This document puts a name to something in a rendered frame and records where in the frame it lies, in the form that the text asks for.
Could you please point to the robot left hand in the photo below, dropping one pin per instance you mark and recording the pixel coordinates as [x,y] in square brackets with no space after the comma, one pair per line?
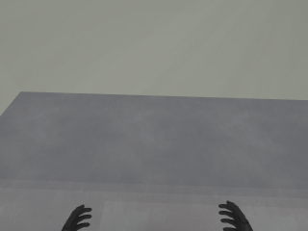
[74,218]

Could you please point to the robot right hand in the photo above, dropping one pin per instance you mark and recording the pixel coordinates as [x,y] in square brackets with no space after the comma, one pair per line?
[238,218]

